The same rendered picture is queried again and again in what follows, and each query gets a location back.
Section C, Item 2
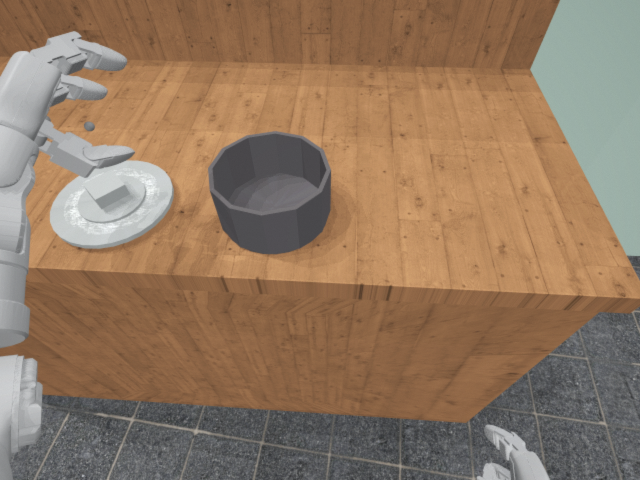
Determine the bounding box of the table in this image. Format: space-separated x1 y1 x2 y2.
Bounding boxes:
0 0 640 423

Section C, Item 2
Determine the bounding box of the robot left hand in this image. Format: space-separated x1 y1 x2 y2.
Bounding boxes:
0 31 135 178

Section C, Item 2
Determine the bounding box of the left robot upper arm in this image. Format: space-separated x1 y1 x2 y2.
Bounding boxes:
0 355 43 480

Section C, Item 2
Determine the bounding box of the left robot forearm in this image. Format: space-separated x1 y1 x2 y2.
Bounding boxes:
0 125 39 348

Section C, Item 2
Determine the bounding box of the pot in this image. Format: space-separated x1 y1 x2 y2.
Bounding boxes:
208 131 331 254

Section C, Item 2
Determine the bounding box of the lid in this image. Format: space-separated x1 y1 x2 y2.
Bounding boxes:
50 160 174 249

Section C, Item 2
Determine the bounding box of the robot right hand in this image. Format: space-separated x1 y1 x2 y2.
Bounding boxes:
477 425 550 480

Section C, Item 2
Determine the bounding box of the knob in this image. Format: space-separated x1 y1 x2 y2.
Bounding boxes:
83 170 130 209

